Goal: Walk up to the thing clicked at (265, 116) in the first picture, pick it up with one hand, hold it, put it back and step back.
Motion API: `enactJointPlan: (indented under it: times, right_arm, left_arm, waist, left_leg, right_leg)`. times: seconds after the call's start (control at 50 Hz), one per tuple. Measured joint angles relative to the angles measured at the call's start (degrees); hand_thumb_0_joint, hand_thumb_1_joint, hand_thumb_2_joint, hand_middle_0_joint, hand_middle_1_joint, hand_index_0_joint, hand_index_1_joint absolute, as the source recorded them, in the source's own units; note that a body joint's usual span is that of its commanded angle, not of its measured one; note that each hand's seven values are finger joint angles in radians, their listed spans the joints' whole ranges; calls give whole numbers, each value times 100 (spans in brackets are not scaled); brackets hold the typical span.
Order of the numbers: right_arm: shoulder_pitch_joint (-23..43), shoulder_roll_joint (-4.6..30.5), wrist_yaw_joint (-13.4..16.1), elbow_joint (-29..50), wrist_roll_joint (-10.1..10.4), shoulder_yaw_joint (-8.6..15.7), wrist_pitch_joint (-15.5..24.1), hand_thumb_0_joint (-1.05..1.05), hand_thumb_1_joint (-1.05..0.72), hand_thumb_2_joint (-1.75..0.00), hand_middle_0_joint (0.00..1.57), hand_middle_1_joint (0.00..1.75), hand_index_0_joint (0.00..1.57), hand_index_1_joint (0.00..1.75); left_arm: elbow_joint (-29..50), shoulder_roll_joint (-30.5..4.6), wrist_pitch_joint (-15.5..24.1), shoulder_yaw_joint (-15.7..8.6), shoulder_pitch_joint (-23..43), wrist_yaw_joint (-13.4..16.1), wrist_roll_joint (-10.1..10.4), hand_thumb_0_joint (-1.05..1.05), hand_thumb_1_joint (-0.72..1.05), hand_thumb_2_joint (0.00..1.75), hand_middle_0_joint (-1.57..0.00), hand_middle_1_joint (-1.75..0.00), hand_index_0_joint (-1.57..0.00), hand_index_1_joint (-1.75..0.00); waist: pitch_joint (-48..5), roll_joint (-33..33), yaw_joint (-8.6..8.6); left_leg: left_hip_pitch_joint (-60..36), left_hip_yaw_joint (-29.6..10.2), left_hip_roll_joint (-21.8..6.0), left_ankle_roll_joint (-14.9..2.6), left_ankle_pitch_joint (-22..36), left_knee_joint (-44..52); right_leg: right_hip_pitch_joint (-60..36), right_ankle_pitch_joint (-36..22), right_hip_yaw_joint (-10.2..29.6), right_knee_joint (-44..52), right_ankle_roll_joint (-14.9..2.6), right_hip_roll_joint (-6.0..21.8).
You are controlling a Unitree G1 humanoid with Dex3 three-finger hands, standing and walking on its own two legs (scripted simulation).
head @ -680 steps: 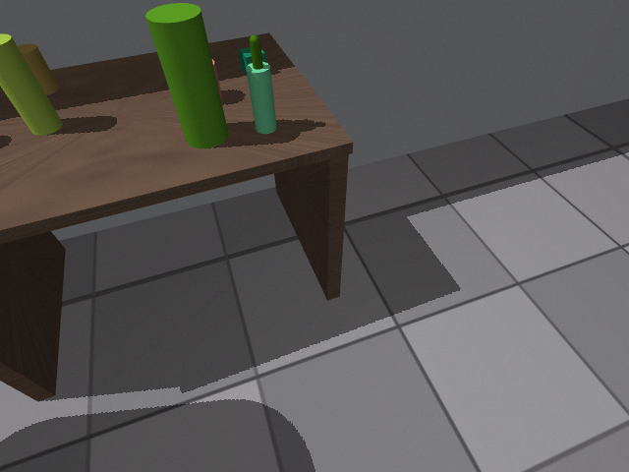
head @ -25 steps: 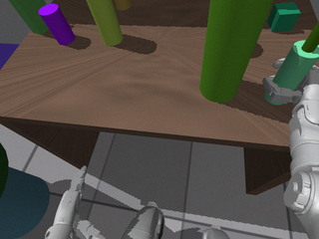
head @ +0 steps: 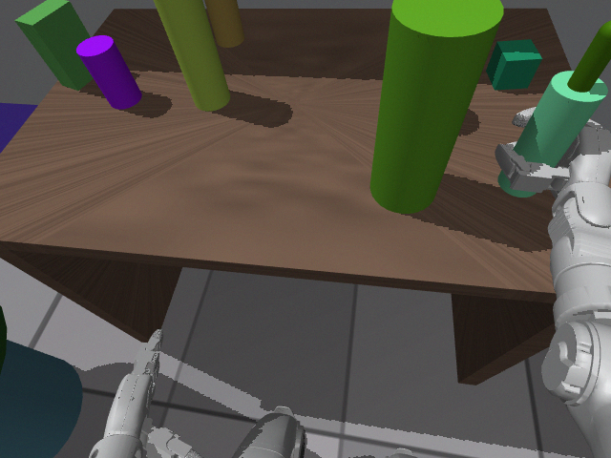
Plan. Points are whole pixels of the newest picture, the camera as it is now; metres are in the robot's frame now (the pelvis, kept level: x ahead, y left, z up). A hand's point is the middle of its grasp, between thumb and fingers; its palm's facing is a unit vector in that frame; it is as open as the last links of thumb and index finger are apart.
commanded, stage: settle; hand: right
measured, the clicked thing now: (557, 119) +0.50 -0.20 +0.16
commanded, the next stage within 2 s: lift in 0.28 s
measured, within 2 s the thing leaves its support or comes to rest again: neither
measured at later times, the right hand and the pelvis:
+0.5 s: hand (534, 138) +0.50 -0.18 +0.13, palm faces +0.11 +0.99 -0.01, open 7.1 cm; pelvis +0.01 +0.00 +0.01, yaw +0 degrees
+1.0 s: hand (569, 134) +0.43 -0.18 +0.19, palm faces +0.12 +0.99 -0.02, open 7.1 cm; pelvis +0.02 +0.00 +0.03, yaw -1 degrees
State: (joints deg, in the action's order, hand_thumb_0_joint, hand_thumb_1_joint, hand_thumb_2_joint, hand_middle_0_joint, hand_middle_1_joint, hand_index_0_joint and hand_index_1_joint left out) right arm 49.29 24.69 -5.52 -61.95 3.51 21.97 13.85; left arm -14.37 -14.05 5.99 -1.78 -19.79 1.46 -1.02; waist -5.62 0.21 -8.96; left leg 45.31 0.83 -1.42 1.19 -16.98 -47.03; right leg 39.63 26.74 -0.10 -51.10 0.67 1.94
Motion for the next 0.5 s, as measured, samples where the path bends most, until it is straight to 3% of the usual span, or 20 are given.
enactJointPlan:
  times: [0.24, 0.5]
  right_arm:
    - [-109, -72, 12, 203, 56, -81, -132, -1, 7, -114, 88, 108, 91, 110]
    - [-154, -112, -10, 338, 132, -144, -279, -1, 7, -114, 88, 108, 91, 110]
  left_arm:
    - [-226, 63, 33, 80, 71, 26, 22, -1, -54, 5, -6, -5, -6, -5]
    - [-420, 33, -4, 6, 147, 54, 83, -1, -54, 5, -6, -5, -6, -5]
  waist:
    - [20, -25, 69]
    - [31, -50, 134]
  left_leg:
    - [-279, -1, 2, 0, 66, 255]
    - [-547, -21, 4, -6, 119, 464]
  right_leg:
    - [-288, -88, -9, 286, 1, -2]
    - [-586, -171, -37, 553, 11, -6]
